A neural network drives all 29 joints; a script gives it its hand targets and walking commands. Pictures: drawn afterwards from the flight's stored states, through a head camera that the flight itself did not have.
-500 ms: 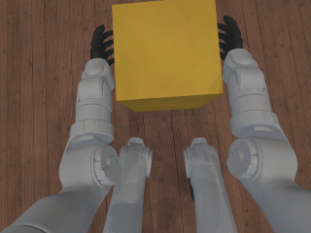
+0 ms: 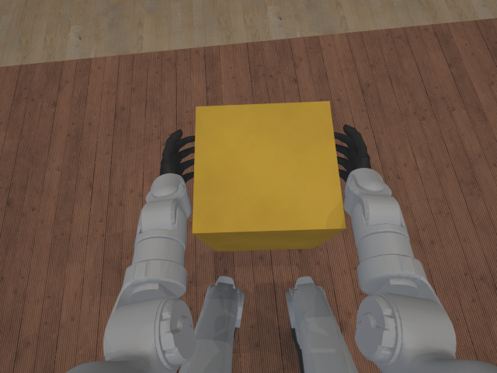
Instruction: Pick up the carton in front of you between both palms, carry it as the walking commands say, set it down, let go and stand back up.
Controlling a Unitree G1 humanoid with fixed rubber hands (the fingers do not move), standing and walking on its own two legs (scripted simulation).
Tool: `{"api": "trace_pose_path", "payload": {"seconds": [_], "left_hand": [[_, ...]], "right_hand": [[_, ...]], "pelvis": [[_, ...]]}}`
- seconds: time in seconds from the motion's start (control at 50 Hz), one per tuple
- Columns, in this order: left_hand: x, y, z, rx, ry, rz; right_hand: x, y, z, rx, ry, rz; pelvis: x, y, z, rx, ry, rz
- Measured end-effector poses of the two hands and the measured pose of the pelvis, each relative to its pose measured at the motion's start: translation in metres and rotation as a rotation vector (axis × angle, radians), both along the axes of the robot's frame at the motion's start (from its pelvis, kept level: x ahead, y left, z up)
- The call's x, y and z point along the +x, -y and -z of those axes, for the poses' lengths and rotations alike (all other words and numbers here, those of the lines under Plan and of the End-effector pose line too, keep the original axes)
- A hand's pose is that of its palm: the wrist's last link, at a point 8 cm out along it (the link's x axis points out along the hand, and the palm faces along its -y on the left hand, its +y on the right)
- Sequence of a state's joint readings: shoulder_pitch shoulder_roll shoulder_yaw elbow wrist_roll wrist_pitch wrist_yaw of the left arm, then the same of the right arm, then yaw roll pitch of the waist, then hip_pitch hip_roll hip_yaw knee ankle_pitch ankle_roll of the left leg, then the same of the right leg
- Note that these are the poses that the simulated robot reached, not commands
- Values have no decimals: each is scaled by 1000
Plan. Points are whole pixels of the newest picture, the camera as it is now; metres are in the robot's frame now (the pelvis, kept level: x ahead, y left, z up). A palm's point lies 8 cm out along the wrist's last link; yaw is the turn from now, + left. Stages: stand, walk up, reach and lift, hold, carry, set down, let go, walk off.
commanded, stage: reach and lift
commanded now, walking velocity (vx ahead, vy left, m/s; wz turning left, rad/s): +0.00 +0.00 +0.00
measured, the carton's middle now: (263, 188) +0.42 +0.00 -0.11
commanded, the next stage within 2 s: hold in 1.78 s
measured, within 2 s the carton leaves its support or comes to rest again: neither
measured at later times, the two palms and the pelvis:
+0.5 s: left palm (134, 160) +0.37 +0.15 +0.11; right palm (403, 158) +0.38 -0.15 +0.11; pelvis +0.05 +0.00 +0.13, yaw +0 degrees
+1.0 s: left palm (93, 149) +0.35 +0.15 +0.20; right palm (456, 149) +0.34 -0.15 +0.19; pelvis +0.05 +0.00 +0.17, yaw +0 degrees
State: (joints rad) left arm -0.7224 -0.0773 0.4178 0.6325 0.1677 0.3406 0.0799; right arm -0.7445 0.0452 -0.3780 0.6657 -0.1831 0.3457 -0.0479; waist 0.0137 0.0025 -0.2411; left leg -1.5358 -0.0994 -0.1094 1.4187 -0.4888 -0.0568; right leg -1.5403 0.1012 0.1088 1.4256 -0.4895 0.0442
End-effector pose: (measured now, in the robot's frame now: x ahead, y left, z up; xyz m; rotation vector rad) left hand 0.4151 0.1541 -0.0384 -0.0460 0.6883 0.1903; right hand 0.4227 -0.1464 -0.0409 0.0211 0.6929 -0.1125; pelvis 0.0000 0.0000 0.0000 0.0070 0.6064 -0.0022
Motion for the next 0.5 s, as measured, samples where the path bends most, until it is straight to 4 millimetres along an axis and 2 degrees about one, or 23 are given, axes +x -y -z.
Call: {"api": "trace_pose_path", "payload": {"seconds": [0.28,0.5], "left_hand": [[-24,1,-87,-2,3,15],[-41,1,-153,2,5,29]], "right_hand": [[-28,1,-88,1,2,16],[-48,1,-154,-4,5,22]], "pelvis": [[30,-1,-80,-3,170,-1],[53,-2,-134,-6,342,3]]}}
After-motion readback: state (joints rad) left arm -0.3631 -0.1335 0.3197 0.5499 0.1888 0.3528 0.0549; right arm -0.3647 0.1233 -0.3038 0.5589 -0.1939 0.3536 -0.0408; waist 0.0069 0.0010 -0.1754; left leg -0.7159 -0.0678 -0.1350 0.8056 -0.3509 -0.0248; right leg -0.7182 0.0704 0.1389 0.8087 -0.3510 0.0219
